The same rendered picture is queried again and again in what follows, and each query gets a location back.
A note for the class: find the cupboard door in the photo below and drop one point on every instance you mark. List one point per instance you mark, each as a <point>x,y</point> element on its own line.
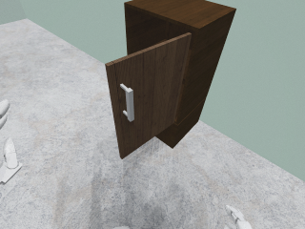
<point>155,76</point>

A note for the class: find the right robot hand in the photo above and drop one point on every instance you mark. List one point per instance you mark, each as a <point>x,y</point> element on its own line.
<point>237,218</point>

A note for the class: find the left robot hand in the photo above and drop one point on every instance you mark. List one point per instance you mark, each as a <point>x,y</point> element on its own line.
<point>10,166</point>

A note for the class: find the handle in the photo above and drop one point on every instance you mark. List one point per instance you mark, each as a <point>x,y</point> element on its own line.
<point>129,103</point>

